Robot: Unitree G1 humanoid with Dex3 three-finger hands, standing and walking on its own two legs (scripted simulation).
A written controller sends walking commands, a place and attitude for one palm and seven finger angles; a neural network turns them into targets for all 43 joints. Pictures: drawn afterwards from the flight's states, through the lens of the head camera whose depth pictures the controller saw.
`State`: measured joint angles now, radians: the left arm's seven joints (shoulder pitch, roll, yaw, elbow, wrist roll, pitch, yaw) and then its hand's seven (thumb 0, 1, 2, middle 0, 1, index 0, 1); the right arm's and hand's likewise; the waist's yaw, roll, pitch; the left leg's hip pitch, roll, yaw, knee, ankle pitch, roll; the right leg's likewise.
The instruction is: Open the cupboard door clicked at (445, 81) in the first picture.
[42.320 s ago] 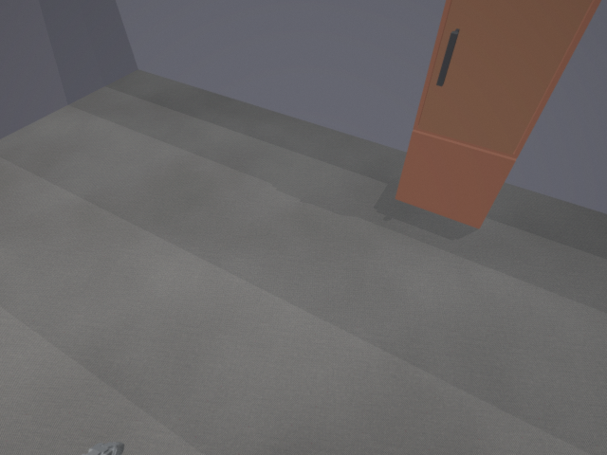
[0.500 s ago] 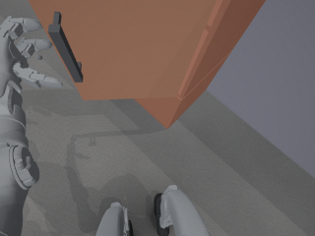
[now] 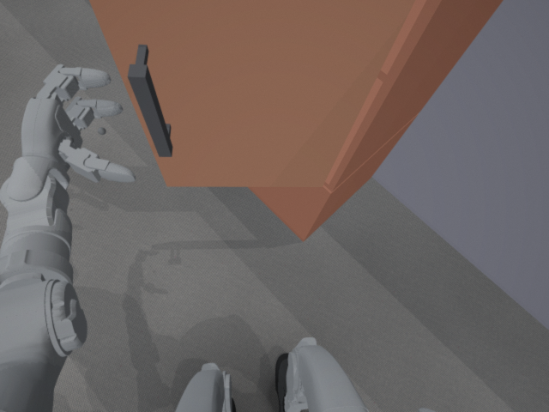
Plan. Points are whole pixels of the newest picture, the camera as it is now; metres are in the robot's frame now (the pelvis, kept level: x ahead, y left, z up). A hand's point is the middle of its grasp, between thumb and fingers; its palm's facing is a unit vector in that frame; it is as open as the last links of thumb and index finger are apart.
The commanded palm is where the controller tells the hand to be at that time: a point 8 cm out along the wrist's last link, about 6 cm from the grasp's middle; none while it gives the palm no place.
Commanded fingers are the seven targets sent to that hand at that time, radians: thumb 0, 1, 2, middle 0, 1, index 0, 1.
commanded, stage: move the hooked fingers beside the handle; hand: left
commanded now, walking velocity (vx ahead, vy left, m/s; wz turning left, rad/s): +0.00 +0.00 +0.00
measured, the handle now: (155, 107) +0.54 +0.15 +0.04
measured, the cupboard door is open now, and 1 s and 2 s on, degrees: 49 48 45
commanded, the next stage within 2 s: slide the fingers in behind the handle in 0.22 s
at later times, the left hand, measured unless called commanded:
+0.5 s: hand (115, 127) +0.50 +0.19 +0.05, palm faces -0.03 -1.00 -0.03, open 14.0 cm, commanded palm +0.48 +0.23 +0.04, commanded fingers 0.00 -0.50 0.30 -0.30 -1.20 -0.30 -1.20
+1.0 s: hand (121, 128) +0.50 +0.19 +0.05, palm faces +0.01 -1.00 -0.02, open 14.3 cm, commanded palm +0.48 +0.20 +0.04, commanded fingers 0.00 -0.50 0.30 -0.30 -1.20 -0.30 -1.20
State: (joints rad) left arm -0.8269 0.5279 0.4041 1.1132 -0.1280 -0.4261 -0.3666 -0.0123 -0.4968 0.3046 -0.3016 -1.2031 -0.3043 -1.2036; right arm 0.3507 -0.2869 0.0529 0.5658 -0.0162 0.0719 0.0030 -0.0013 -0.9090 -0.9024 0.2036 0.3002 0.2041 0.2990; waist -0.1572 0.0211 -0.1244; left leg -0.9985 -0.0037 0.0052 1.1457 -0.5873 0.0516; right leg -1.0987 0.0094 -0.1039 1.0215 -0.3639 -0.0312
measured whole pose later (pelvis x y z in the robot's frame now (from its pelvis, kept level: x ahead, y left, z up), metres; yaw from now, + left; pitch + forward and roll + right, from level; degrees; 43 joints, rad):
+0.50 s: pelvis -0.01 +0.00 +0.00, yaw +0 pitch +26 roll -3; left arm -0.87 0.53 0.40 1.14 -0.12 -0.44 -0.32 -0.01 -0.50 0.30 -0.30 -1.20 -0.30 -1.21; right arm 0.39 -0.28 0.06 0.58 -0.02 0.08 0.01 0.00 -0.91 -0.90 0.20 0.30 0.20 0.30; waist -0.17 0.03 -0.12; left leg -1.03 0.00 0.01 1.16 -0.58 0.05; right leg -1.14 0.01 -0.10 1.04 -0.36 -0.04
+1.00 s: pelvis +0.00 -0.01 +0.00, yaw +2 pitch +26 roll -3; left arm -0.89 0.46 0.31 1.15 -0.14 -0.46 -0.23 -0.01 -0.50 0.30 -0.30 -1.20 -0.21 -1.22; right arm 0.37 -0.28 0.04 0.60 -0.03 0.07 0.03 0.00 -0.91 -0.90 0.20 0.30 0.20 0.30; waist -0.15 0.03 -0.12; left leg -1.03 -0.02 -0.02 1.16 -0.58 0.04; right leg -1.12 -0.01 -0.12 1.04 -0.37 -0.04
